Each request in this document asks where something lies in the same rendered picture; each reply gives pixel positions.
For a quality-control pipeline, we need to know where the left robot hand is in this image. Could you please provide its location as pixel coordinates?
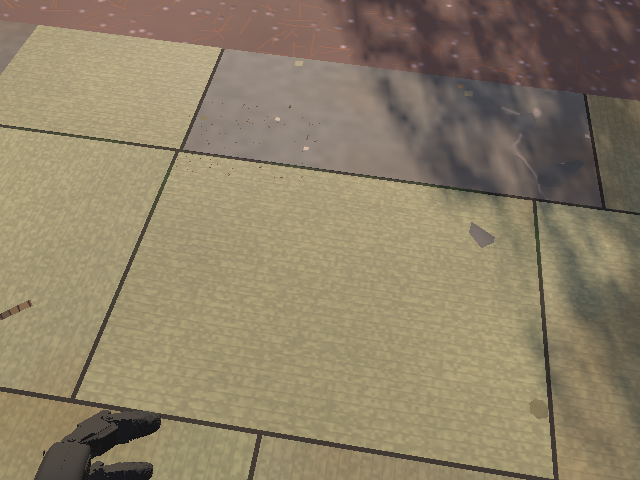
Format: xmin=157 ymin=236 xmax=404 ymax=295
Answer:
xmin=34 ymin=410 xmax=161 ymax=480

